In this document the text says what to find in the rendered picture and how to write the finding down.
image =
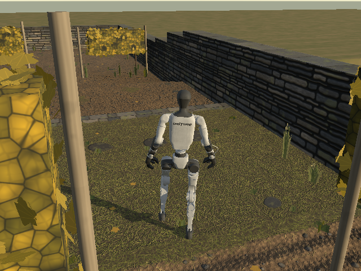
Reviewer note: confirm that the right robot hand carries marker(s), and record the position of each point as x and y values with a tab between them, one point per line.
207	160

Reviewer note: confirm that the robot right forearm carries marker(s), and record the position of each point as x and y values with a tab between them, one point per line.
209	150

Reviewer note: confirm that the humanoid robot torso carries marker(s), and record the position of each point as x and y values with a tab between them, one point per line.
181	131

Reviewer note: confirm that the robot left forearm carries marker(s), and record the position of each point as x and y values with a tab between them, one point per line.
153	149

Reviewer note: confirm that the left robot hand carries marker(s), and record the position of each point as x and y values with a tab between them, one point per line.
153	160

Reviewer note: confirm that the left robot thigh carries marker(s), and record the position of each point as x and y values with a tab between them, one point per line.
166	165

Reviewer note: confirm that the right robot upper arm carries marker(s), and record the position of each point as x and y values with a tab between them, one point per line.
199	120

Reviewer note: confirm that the left robot upper arm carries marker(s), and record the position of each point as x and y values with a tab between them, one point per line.
161	128

